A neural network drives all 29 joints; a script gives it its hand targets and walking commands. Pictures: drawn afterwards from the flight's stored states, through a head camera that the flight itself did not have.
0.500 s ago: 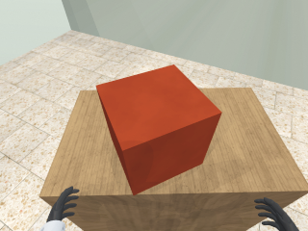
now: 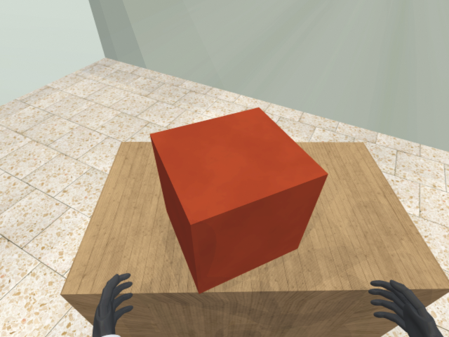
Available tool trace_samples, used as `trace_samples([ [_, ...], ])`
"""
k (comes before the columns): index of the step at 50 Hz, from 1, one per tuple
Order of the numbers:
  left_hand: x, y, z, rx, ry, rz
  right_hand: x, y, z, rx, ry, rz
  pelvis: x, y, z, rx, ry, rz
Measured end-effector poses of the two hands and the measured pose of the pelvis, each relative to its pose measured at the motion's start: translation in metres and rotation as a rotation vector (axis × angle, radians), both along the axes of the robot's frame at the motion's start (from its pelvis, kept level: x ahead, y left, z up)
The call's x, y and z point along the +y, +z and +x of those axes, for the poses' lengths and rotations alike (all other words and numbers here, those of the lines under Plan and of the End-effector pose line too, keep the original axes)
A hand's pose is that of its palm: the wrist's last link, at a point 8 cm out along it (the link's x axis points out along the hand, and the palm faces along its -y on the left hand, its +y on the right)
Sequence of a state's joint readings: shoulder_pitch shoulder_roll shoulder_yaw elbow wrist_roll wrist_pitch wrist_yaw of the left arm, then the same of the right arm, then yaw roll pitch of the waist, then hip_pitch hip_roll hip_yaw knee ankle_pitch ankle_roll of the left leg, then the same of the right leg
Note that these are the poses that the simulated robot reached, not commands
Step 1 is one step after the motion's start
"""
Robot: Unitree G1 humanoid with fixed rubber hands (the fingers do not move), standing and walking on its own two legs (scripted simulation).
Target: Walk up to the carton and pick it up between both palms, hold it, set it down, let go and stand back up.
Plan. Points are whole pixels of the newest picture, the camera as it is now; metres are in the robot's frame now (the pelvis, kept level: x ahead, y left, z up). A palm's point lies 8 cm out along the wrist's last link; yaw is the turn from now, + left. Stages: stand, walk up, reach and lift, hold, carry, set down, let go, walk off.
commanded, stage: reach and lift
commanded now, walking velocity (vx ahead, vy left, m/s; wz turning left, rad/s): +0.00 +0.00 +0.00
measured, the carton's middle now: (230, 196) +0.43 -0.01 +0.01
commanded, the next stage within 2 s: none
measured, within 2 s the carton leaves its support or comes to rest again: neither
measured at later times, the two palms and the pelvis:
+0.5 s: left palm (120, 309) +0.18 +0.17 +0.02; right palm (427, 305) +0.19 -0.34 +0.00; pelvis -0.01 -0.02 -0.01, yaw +0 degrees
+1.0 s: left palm (117, 279) +0.22 +0.18 +0.05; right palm (405, 262) +0.25 -0.32 +0.03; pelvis +0.01 -0.01 +0.00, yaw +0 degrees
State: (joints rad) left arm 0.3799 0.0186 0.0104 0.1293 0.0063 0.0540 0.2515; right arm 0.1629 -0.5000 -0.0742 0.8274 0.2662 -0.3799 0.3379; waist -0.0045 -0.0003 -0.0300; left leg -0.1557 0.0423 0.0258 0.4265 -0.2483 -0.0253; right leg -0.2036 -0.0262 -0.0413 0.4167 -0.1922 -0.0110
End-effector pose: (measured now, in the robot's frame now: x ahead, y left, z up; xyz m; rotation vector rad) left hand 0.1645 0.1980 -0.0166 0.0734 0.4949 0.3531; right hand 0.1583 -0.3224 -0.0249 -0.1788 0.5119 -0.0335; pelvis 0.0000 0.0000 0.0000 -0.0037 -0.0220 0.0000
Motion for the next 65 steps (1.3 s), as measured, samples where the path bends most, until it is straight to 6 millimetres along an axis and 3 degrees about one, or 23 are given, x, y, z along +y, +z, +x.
trace_samples([
  [8,-0.01,0.01,-0.001,-0.057,0.029,0.002,-0.015,0.006,-0.004,-0.034,0.01,0.018,-0.008,-0.002,-0.006,-0.01,-0.003,0.004],
  [14,-0.016,0.018,0.001,-0.103,0.049,0.011,-0.016,0.009,0.004,-0.072,0.021,0.052,-0.013,-0.005,-0.011,-0.009,-0.004,0.01],
  [27,-0.026,0.037,0.02,-0.187,0.068,-0.014,-0.015,0.025,0.035,-0.143,0.038,0.093,-0.015,-0.006,-0.009,-0.002,-0.005,0.013],
  [40,-0.024,0.053,0.04,-0.197,0.073,-0.019,-0.006,0.035,0.063,-0.148,0.068,0.11,-0.013,-0.004,0.004,0.027,-0.005,0.01],
  [53,-0.018,0.072,0.056,-0.209,0.077,-0.029,0.009,0.058,0.103,-0.187,0.091,0.105,-0.01,0.001,0.012,0.043,-0.007,0.001],
  [65,-0.024,0.096,0.076,-0.225,0.041,-0.044,0.018,0.084,0.129,-0.193,0.099,0.12,-0.008,0.002,0.005,0.027,-0.007,-0.002],
])
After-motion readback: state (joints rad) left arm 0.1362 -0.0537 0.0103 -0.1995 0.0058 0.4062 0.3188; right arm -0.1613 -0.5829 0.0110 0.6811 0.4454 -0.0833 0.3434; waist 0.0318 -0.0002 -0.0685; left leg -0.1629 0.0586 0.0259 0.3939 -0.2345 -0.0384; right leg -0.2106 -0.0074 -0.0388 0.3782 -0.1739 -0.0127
